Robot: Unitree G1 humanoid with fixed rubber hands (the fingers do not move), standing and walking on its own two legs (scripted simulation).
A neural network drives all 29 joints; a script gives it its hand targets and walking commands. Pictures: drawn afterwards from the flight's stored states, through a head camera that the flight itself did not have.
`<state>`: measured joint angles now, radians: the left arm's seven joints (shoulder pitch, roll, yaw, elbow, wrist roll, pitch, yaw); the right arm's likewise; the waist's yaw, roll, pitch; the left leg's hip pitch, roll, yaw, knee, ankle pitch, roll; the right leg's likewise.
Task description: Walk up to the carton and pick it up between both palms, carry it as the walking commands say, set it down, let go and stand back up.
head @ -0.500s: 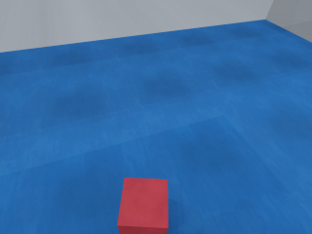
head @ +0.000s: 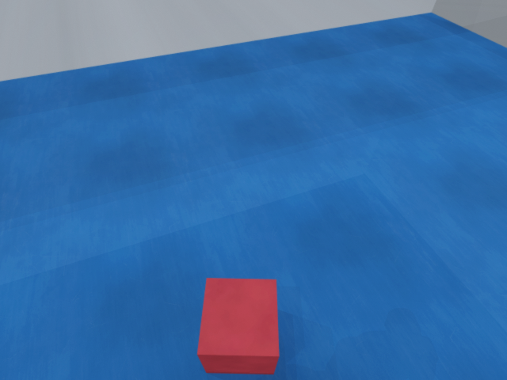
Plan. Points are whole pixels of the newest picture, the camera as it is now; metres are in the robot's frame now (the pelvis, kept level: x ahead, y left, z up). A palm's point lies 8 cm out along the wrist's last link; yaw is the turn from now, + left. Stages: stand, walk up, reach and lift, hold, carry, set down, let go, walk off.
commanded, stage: walk up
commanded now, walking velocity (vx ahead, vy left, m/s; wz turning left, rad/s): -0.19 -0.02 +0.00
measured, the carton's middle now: (240, 327) +0.42 +0.03 -0.64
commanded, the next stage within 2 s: stand in 1.82 s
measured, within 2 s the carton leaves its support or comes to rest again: neither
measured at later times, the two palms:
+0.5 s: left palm out of the picture -0.06 +0.18 -0.13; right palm out of the picture -0.05 -0.27 -0.14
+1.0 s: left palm out of the picture -0.03 +0.22 -0.14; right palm out of the picture -0.02 -0.22 -0.14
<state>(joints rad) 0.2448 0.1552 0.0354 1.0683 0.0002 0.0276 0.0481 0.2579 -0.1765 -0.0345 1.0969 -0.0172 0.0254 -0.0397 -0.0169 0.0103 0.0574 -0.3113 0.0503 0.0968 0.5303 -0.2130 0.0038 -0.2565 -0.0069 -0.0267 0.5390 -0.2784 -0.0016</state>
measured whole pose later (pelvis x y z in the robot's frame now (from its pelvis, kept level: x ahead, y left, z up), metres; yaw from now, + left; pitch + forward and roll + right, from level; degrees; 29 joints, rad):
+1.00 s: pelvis -0.01 +0.01 +0.00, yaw +0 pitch +0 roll +1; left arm 0.31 0.13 0.02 1.12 0.01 0.01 0.03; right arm 0.29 -0.15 -0.02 1.12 -0.02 0.00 -0.03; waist -0.01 -0.01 0.01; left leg -0.22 0.06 0.10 0.46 -0.22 -0.02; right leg -0.18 -0.09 -0.06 0.48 -0.30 0.04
